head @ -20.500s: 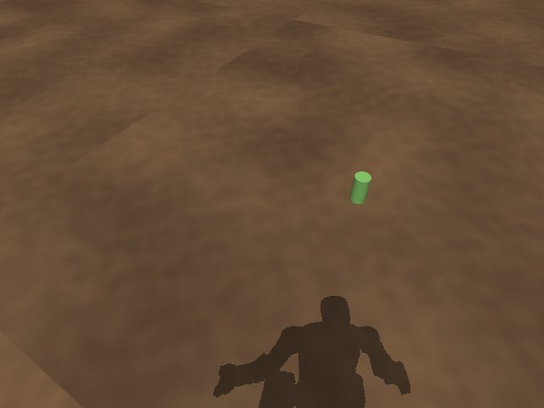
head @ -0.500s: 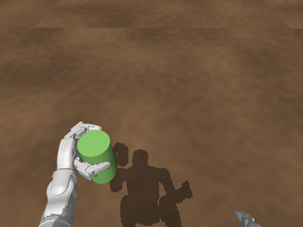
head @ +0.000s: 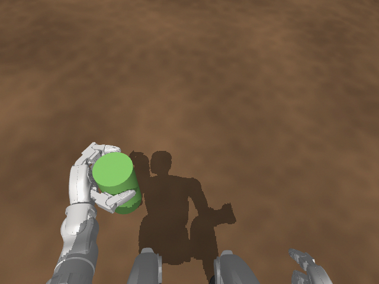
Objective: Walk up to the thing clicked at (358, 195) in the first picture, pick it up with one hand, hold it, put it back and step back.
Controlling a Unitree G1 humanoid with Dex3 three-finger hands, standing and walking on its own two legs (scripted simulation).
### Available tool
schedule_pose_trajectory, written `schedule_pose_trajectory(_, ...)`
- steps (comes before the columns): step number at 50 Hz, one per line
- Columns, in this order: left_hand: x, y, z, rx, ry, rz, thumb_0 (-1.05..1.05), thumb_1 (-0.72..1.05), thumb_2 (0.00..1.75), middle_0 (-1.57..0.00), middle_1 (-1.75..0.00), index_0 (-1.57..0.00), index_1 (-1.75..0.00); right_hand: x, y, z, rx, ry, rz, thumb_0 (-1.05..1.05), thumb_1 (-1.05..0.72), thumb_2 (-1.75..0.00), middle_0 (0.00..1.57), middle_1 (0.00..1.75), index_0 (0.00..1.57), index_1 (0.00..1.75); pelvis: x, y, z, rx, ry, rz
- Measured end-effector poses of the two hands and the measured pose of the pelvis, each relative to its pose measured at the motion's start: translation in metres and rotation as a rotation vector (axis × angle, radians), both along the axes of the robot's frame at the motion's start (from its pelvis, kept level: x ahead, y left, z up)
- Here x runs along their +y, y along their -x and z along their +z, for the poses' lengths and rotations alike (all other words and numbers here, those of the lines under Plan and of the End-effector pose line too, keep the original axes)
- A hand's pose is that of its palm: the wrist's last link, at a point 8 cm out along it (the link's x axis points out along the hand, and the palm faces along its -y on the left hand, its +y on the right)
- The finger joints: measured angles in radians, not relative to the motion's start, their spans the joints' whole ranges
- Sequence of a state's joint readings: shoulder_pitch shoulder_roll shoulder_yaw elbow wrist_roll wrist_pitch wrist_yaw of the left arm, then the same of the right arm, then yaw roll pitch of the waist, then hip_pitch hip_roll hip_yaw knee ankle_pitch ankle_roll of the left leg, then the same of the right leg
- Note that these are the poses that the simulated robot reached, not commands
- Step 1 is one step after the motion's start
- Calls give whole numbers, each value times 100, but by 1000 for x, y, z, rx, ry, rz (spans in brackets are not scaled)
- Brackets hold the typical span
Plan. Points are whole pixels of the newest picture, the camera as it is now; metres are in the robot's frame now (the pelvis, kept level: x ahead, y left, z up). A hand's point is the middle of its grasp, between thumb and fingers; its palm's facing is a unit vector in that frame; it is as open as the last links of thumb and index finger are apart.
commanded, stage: crouch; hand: left
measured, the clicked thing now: (120, 185) +0.35 +0.16 -0.06
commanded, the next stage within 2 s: lower in 1.46 s
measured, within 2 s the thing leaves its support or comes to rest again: neither
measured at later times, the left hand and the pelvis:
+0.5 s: hand (125, 192) +0.40 +0.19 -0.26, palm faces +0.18 -0.98 -0.02, open 11.3 cm; pelvis -0.03 +0.00 -0.21, yaw -4 degrees
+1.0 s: hand (131, 195) +0.43 +0.20 -0.40, palm faces +0.17 -0.99 +0.00, open 11.3 cm; pelvis -0.06 +0.00 -0.34, yaw -7 degrees
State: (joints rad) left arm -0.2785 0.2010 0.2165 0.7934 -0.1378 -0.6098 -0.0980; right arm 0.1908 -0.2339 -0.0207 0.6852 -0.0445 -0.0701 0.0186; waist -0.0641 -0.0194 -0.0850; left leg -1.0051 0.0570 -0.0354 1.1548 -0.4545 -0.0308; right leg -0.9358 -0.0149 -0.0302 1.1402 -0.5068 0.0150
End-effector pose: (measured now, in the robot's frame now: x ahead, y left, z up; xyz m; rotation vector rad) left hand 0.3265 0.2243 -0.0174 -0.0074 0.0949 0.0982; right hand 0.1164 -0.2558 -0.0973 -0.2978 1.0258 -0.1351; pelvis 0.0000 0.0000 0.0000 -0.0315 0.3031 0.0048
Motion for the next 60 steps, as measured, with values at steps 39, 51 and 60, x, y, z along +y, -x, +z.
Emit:
schedule_pose_trajectory(39,30,-51,-342,-32,-52,116,-1,-59,107,-68,-107,-68,-107,-16,108,-314,362,47,19,1,-93,-91,20,30,20,30,-2,59,-302,243,35,-71)
schedule_pose_trajectory(51,25,-79,-386,-28,-7,74,-1,-60,107,-69,-106,-68,-106,-12,137,-342,448,61,9,1,-91,-91,21,30,21,30,3,57,-340,217,66,-97)
schedule_pose_trajectory(60,36,-75,-420,-22,-28,91,-1,-59,107,-69,-106,-68,-106,-18,125,-349,466,111,58,1,-91,-91,21,30,21,30,4,55,-355,197,83,-114)
